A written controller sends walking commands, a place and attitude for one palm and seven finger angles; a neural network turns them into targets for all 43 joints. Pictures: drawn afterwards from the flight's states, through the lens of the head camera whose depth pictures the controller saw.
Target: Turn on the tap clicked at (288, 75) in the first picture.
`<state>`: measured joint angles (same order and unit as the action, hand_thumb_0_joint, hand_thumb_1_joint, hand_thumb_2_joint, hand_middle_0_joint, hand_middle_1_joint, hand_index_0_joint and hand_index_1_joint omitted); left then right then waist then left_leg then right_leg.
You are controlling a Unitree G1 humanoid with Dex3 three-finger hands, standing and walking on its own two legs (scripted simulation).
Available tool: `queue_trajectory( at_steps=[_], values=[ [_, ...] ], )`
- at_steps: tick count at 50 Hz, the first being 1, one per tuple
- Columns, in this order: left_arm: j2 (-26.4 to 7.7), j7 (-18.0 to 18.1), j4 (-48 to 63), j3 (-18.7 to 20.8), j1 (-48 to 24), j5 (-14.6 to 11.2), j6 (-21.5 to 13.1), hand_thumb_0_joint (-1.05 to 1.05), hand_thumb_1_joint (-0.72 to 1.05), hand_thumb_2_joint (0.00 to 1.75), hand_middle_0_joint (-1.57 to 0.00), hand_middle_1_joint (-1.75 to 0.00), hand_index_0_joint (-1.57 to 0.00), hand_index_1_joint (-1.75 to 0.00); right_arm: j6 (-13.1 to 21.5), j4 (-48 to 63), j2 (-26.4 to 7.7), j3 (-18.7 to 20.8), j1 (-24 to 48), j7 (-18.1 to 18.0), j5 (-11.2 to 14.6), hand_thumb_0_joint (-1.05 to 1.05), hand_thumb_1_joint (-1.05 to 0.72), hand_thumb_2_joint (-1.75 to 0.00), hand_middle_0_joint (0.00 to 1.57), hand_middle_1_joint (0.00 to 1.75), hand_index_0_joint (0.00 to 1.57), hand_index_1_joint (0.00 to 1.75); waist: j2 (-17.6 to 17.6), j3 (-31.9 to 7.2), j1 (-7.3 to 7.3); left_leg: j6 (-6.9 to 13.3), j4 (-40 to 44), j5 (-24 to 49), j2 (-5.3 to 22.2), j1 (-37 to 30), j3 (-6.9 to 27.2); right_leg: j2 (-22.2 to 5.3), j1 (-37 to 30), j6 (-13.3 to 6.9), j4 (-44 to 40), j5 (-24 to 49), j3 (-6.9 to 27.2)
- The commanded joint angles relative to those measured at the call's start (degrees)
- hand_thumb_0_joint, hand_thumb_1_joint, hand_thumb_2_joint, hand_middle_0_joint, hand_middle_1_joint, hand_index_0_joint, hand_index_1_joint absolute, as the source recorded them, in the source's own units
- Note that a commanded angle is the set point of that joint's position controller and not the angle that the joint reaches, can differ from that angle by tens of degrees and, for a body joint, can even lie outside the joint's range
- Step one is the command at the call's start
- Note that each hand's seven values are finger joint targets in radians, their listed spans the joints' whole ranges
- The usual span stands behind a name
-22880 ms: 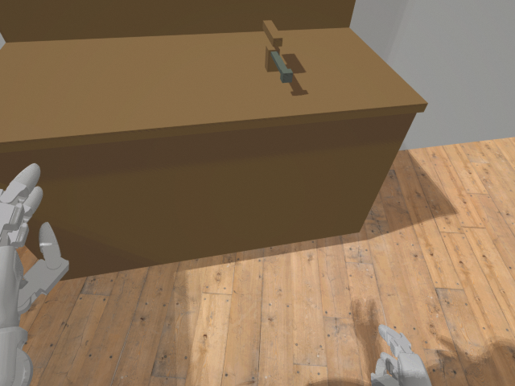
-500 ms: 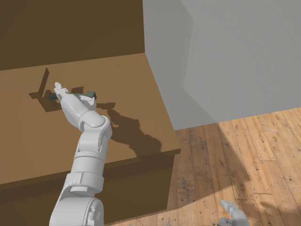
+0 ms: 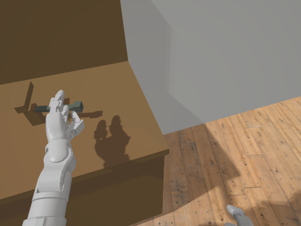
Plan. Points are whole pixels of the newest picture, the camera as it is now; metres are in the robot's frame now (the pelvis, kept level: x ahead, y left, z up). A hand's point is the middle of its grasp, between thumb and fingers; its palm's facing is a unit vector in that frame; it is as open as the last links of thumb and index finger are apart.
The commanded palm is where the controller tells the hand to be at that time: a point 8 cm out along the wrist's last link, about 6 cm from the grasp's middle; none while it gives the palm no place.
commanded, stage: draw the hand back beside the body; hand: left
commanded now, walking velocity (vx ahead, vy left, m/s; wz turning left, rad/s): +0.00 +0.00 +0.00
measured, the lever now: (78, 107) +0.47 +0.28 +0.06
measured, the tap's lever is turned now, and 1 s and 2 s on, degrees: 75 75 75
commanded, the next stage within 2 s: step back with the hand held close in 1.20 s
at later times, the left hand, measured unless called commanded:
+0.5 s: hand (51, 147) +0.25 +0.23 +0.15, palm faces +0.33 -0.90 -0.27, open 7.6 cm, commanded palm +0.20 +0.28 +0.16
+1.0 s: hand (19, 170) +0.19 +0.27 +0.16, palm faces +0.44 -0.82 -0.36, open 7.4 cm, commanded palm +0.15 +0.30 +0.17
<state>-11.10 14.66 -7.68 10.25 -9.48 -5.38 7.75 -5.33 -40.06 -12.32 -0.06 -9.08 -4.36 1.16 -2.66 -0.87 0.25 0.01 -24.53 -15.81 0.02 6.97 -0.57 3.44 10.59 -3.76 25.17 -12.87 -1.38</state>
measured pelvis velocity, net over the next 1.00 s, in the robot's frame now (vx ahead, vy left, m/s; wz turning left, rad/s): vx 0.00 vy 0.02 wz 0.03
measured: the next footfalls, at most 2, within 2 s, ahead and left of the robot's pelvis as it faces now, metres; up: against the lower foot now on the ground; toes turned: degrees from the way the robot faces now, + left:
none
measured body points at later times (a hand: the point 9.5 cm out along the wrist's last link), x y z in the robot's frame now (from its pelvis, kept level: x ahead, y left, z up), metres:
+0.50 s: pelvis -0.01 +0.02 +0.01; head -0.03 -0.01 +0.46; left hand +0.22 +0.28 +0.16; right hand +0.18 -0.20 -0.09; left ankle -0.03 +0.12 -0.74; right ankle +0.01 -0.07 -0.74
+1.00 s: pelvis +0.00 +0.02 +0.01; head -0.01 +0.00 +0.45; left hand +0.16 +0.31 +0.18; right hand +0.19 -0.20 -0.09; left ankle -0.03 +0.12 -0.74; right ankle +0.01 -0.07 -0.74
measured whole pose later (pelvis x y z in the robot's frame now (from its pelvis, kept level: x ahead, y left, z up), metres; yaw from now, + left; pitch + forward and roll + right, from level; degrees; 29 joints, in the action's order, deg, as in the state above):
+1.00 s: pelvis +0.00 +0.02 +0.01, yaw +2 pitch -5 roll -1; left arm -18.4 7.4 21.7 15.2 25.2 -4.0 -6.1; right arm 2.6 -37.6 -12.6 0.7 -9.4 -2.5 -0.2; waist -4.1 2.8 -3.4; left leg 1.3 -21.3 -14.2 -1.0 2.1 0.7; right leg 2.4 3.7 -2.4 18.9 -10.2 -2.4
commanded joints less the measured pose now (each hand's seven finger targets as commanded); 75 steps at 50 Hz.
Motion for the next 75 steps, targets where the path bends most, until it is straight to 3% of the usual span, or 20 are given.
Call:
queue_trajectory(
  at_steps=[1,5,9,11,15,17,21,25,31,34,36,40,46,54,57,65,66,67,69,75],
  values=[
    [-17.15,-4.72,21.26,3.49,-14.94,1.17,-10.98,0.00,0.90,0.90,-0.16,-0.19,-0.16,-0.19,5.68,10.63,-6.04,1.85,8.44,0.68,0.08,0.00,-0.90,-0.90,0.20,0.30,0.20,0.30,-4.54,-8.45,-1.70,1.98,4.88,12.16,-0.48,-1.33,-0.97,-4.14,-10.12,2.40,-6.31,13.66,3.62],
    [-14.42,-5.30,19.87,-0.22,-13.17,1.45,-14.12,0.00,0.90,0.90,-0.17,-0.21,-0.17,-0.21,8.74,10.31,-6.79,1.95,7.81,0.69,-0.38,0.00,-0.90,-0.90,0.20,0.30,0.20,0.30,2.09,-5.50,-0.60,2.41,6.48,8.44,-0.53,-3.34,-0.29,-3.29,-7.25,2.59,-9.11,6.93,3.01],
    [-13.88,-5.72,18.84,-0.63,-9.38,1.69,-16.04,0.00,0.90,0.90,-0.17,-0.22,-0.17,-0.22,9.39,9.72,-7.03,2.07,7.78,0.62,-0.44,0.00,-0.90,-0.90,0.20,0.30,0.20,0.30,4.00,-4.56,-0.73,2.62,7.67,5.07,-0.81,-3.83,0.01,-3.31,-6.78,2.59,-11.11,1.56,2.77],
    [-15.04,-5.92,20.53,1.02,-5.76,1.94,-16.89,0.00,0.90,0.90,-0.18,-0.22,-0.18,-0.22,9.50,9.53,-7.09,2.11,8.03,0.81,-0.61,0.00,-0.90,-0.90,0.20,0.30,0.20,0.30,0.85,-5.53,-1.58,2.25,8.36,6.38,-0.89,-4.41,0.39,-3.22,-8.36,2.16,-10.90,3.18,2.34],
    [-16.07,-6.52,22.94,3.68,0.48,1.64,-17.52,0.00,0.90,0.90,-0.18,-0.24,-0.18,-0.24,9.03,10.11,-6.76,1.87,8.27,1.16,-0.97,0.00,-0.90,-0.90,0.20,0.30,0.20,0.30,2.23,-6.02,-2.61,2.03,8.74,9.74,-0.68,-3.58,0.65,-3.22,-11.45,1.89,-9.98,7.52,2.02],
    [-15.35,-7.00,23.82,3.66,2.34,1.65,-17.51,0.00,0.90,0.90,-0.18,-0.24,-0.18,-0.24,8.59,10.47,-6.34,1.70,8.50,1.28,-0.94,0.00,-0.90,-0.90,0.20,0.30,0.20,0.30,1.40,-3.92,-2.44,1.76,9.07,10.01,-0.41,-3.02,0.84,-3.21,-10.79,1.80,-9.96,7.73,1.71],
    [-17.45,-7.16,29.17,6.42,5.72,1.66,-17.58,0.00,0.90,0.90,-0.19,-0.26,-0.19,-0.26,8.50,11.05,-6.23,1.93,8.54,1.48,-1.11,0.00,-0.90,-0.90,0.20,0.30,0.20,0.30,-2.50,-5.19,-3.06,1.16,8.82,12.13,-0.38,-4.03,1.33,-2.90,-11.99,1.38,-9.83,9.16,1.69],
    [-15.28,-7.44,30.55,5.17,10.81,1.47,-17.27,0.00,0.90,0.90,-0.19,-0.27,-0.19,-0.27,8.79,11.55,-6.09,1.91,8.29,1.69,-1.32,0.00,-0.90,-0.90,0.20,0.30,0.20,0.30,1.53,-3.58,-2.87,1.24,8.52,13.55,0.13,-3.79,1.39,-2.84,-11.13,1.59,-9.61,10.22,1.32],
    [-16.01,-7.34,36.19,6.18,13.66,1.76,-17.67,0.00,0.90,0.90,-0.19,-0.29,-0.19,-0.29,9.48,11.38,-6.33,2.24,8.20,1.66,-1.33,0.00,-0.90,-0.90,0.20,0.30,0.20,0.30,-1.62,-3.54,-2.71,0.74,8.06,14.29,0.15,-4.63,2.06,-2.82,-10.42,1.40,-9.43,9.71,1.16],
    [-16.15,-7.15,37.30,7.23,17.53,1.66,-17.87,0.00,0.90,0.90,-0.20,-0.29,-0.20,-0.29,9.83,11.43,-6.29,2.41,7.98,1.70,-1.39,0.00,-0.90,-0.90,0.20,0.30,0.20,0.30,0.65,-4.29,-3.01,0.87,7.50,15.34,0.39,-4.41,1.98,-3.03,-10.91,1.54,-8.94,10.85,1.10],
    [-17.04,-7.02,38.80,8.55,19.75,1.65,-17.79,0.00,0.90,0.90,-0.20,-0.30,-0.20,-0.30,10.03,11.38,-6.47,2.46,7.72,1.73,-1.47,0.00,-0.90,-0.90,0.20,0.30,0.20,0.30,-2.19,-4.08,-3.20,0.47,7.27,16.39,0.26,-4.15,2.14,-3.10,-11.14,1.44,-8.77,11.48,1.23],
    [-16.80,-6.89,39.23,9.54,24.19,1.39,-17.75,0.00,0.90,0.90,-0.20,-0.30,-0.20,-0.30,10.26,11.53,-6.22,2.51,7.58,1.70,-1.50,0.00,-0.90,-0.90,0.20,0.30,0.20,0.30,0.25,-2.63,-3.48,0.83,6.70,16.32,0.45,-2.96,1.88,-3.35,-10.69,1.62,-8.57,12.01,1.18],
    [-18.22,-6.60,42.84,12.00,29.17,1.21,-17.89,0.00,0.90,0.90,-0.20,-0.30,-0.20,-0.30,10.79,11.88,-6.58,2.86,7.22,1.48,-1.34,0.00,-0.90,-0.90,0.20,0.30,0.20,0.30,-1.63,-2.51,-3.52,0.84,5.99,15.48,0.57,-2.45,1.92,-3.50,-10.06,1.69,-8.60,11.34,1.47],
    [-16.67,-6.37,41.42,10.17,27.11,1.50,-18.06,0.00,0.90,0.90,-0.20,-0.30,-0.20,-0.30,11.62,11.40,-6.42,2.83,7.20,1.03,-1.25,0.00,-0.90,-0.90,0.20,0.30,0.20,0.30,0.85,-1.60,-3.16,1.05,6.15,13.37,0.54,-2.33,2.36,-3.51,-8.42,1.75,-8.06,8.69,0.91],
    [-16.89,-6.35,41.46,10.47,27.12,1.55,-18.29,0.00,0.90,0.90,-0.20,-0.30,-0.20,-0.30,11.75,11.52,-6.30,2.59,7.26,1.05,-1.21,0.00,-0.90,-0.90,0.20,0.30,0.20,0.30,-1.57,-1.33,-3.29,0.87,6.34,12.71,0.45,-1.82,2.64,-3.66,-8.62,1.59,-7.90,8.14,1.03],
    [-17.28,-6.51,41.56,10.94,28.49,1.25,-18.27,0.00,0.90,0.90,-0.20,-0.30,-0.20,-0.30,11.88,11.81,-6.20,2.64,7.43,1.16,-1.18,0.00,-0.90,-0.90,0.20,0.30,0.20,0.30,-0.55,-2.00,-3.49,1.04,5.76,13.51,0.45,-1.61,2.29,-3.75,-9.01,1.71,-7.68,9.75,1.18],
    [-18.52,-6.39,43.40,11.59,25.17,1.27,-18.46,0.00,0.90,0.90,-0.20,-0.30,-0.20,-0.30,11.92,11.81,-6.39,2.64,7.64,1.09,-1.09,0.00,-0.90,-0.90,0.20,0.30,0.20,0.30,-1.72,-1.98,-3.18,1.03,5.79,12.92,0.31,-1.80,2.39,-3.72,-8.75,1.63,-7.98,9.32,1.32],
    [-26.74,-6.25,46.48,20.48,19.91,1.24,-20.38,0.00,0.90,0.90,-0.20,-0.30,-0.20,-0.30,11.21,13.94,-7.27,2.58,7.22,0.75,-0.60,0.00,-0.90,-0.90,0.20,0.30,0.20,0.30,-0.56,1.75,-2.64,2.61,3.81,9.87,2.21,2.03,4.12,-6.68,-3.49,2.01,-9.72,12.84,7.17],
    [-18.38,-7.60,38.23,14.25,30.22,1.79,-20.12,0.00,0.90,0.90,-0.20,-0.30,-0.20,-0.30,10.10,13.36,-6.37,2.76,5.37,0.89,-0.86,0.00,-0.90,-0.90,0.20,0.30,0.20,0.30,4.46,-1.53,-1.85,2.51,1.14,11.93,2.55,0.59,4.74,-9.30,-2.79,1.91,-8.78,16.57,7.37],
    [-18.32,-7.45,42.93,13.14,34.36,2.20,-19.91,0.00,0.90,0.90,-0.20,-0.30,-0.20,-0.30,8.01,15.98,-7.45,3.57,4.93,0.85,-0.65,0.00,-0.90,-0.90,0.20,0.30,0.20,0.30,-0.14,-8.40,-1.78,2.28,1.04,21.52,4.53,0.56,4.41,-8.98,-4.14,2.82,-3.49,22.06,5.21]
  ],
)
